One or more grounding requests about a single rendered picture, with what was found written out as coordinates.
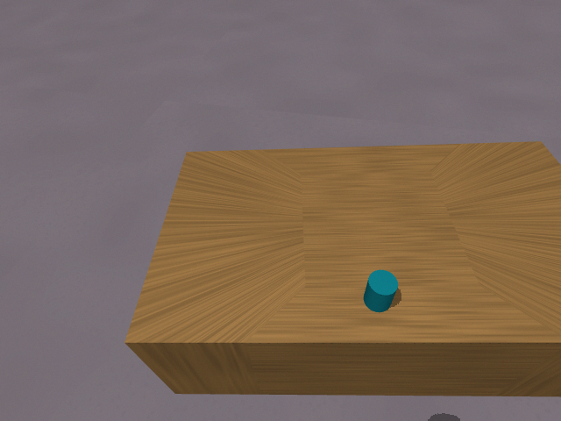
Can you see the can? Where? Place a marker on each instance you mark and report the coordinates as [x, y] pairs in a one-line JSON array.
[[380, 290]]

